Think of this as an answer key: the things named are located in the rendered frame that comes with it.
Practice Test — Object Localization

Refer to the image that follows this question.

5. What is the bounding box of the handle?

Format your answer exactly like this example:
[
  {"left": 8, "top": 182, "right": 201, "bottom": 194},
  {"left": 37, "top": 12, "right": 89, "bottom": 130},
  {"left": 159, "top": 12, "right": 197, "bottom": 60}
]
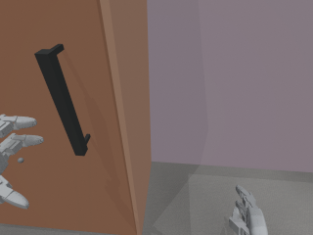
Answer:
[{"left": 34, "top": 44, "right": 91, "bottom": 157}]

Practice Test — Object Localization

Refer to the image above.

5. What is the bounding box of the wardrobe door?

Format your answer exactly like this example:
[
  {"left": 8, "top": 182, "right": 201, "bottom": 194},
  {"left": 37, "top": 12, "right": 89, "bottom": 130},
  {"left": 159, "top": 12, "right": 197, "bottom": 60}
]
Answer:
[{"left": 0, "top": 0, "right": 137, "bottom": 235}]

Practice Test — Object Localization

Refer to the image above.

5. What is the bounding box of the robot left hand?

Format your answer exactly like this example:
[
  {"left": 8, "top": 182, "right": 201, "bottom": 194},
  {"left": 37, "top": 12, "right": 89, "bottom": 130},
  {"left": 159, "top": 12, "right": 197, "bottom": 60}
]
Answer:
[{"left": 0, "top": 114, "right": 44, "bottom": 210}]

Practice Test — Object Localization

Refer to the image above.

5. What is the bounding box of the robot right hand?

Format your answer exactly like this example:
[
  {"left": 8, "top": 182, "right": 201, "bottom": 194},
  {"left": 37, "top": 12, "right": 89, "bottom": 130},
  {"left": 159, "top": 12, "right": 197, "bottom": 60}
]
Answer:
[{"left": 229, "top": 185, "right": 268, "bottom": 235}]

